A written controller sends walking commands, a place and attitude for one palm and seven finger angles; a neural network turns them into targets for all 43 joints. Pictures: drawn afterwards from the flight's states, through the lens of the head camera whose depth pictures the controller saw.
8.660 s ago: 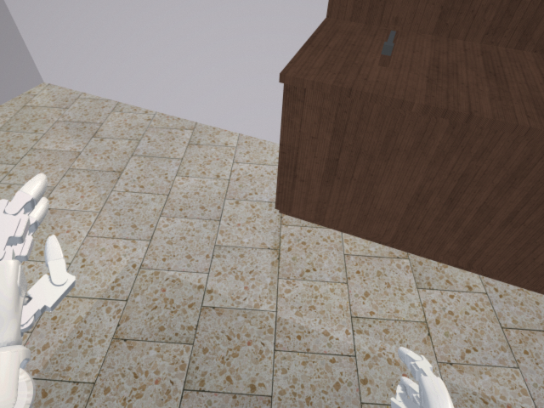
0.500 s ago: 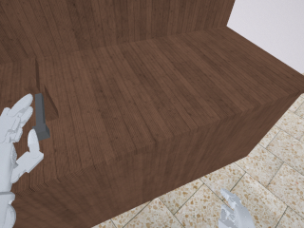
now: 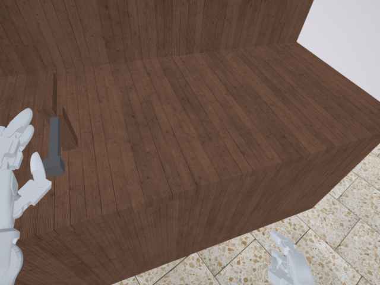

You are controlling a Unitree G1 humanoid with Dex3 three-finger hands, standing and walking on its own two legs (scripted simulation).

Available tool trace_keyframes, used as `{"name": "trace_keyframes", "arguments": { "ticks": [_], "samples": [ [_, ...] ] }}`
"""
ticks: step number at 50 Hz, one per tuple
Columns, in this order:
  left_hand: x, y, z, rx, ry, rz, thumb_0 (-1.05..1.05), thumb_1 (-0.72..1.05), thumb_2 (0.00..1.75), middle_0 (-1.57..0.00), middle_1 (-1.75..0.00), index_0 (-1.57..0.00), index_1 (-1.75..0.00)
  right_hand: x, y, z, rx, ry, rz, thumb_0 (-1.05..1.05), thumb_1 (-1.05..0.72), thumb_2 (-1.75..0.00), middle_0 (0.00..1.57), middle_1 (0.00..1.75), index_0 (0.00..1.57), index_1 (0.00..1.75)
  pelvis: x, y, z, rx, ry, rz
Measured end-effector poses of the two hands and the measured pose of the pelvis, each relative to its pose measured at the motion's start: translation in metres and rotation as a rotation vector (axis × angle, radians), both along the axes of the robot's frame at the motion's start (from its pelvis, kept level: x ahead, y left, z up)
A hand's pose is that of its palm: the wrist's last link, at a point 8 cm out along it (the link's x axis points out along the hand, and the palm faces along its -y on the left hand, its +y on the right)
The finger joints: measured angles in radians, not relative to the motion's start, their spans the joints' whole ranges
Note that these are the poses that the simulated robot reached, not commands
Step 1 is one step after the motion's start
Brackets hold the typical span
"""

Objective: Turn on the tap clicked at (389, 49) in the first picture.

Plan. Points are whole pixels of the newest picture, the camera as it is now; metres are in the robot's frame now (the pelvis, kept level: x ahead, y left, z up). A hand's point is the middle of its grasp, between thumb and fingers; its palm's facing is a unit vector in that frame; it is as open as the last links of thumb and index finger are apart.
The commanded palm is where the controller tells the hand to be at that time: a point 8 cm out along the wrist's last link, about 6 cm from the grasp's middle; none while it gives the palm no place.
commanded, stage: come to a stop and stand still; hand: left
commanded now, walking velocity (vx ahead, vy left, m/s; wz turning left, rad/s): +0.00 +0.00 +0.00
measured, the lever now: (54, 166) +0.29 +0.29 +0.10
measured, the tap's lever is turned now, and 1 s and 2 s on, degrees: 0 0 0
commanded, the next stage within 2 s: look again from close up in 0.52 s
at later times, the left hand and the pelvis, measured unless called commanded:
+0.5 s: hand (61, 187) +0.22 +0.23 +0.16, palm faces +0.39 -0.85 -0.35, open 7.4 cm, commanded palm +0.16 +0.26 +0.17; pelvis +0.01 -0.02 +0.00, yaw +0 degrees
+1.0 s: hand (49, 184) +0.22 +0.24 +0.16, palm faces +0.39 -0.85 -0.36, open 7.4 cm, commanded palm +0.16 +0.28 +0.17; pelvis +0.00 +0.00 +0.00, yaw +1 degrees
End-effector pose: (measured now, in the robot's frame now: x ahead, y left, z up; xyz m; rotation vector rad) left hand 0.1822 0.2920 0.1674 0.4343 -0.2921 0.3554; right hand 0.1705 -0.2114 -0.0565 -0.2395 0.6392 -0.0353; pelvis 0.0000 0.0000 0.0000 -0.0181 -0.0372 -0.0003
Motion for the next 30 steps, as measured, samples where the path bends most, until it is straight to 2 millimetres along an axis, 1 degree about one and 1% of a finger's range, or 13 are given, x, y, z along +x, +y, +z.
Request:
{"name": "trace_keyframes", "arguments": {
  "ticks": [6,11,16,21,30],
  "samples": [
    [0.002,-0.014,0.012,0.011,-0.035,-0.02,0.01,0.89,0.89,-0.21,-0.3,-0.21,-0.3,0.009,-0.02,-0.001,-0.036,0.022,-0.01,0.02,-0.91,-0.9,0.21,0.3,0.21,0.3,0.007,-0.008,0.0,0.0,0.01,0.007],
    [0.003,-0.019,0.014,0.022,-0.022,-0.016,0.01,0.89,0.89,-0.21,-0.3,-0.21,-0.3,0.014,-0.027,-0.001,-0.028,0.018,-0.031,0.02,-0.91,-0.9,0.2,0.3,0.21,0.3,0.011,-0.013,0.001,0.001,0.014,0.006],
    [0.002,-0.02,0.007,-0.001,0.02,0.005,0.01,0.89,0.89,-0.21,-0.3,-0.21,-0.3,0.015,-0.028,-0.002,-0.014,0.013,-0.038,0.02,-0.91,-0.9,0.2,0.3,0.21,0.3,0.01,-0.017,0.001,0.003,0.014,0.006],
    [-0.002,-0.023,0.001,-0.025,0.042,0.01,0.01,0.89,0.89,-0.21,-0.3,-0.21,-0.3,0.011,-0.027,-0.004,-0.012,0.023,-0.031,0.02,-0.91,-0.9,0.2,0.3,0.21,0.3,0.007,-0.019,0.002,0.002,0.016,0.008],
    [-0.006,-0.02,0.006,-0.017,0.029,0.013,0.01,0.89,0.89,-0.21,-0.3,-0.21,-0.3,0.002,-0.025,-0.006,-0.018,0.048,-0.03,0.02,-0.91,-0.9,0.21,0.3,0.21,0.3,0.003,-0.017,0.003,0.0,0.019,0.009]
  ]
}}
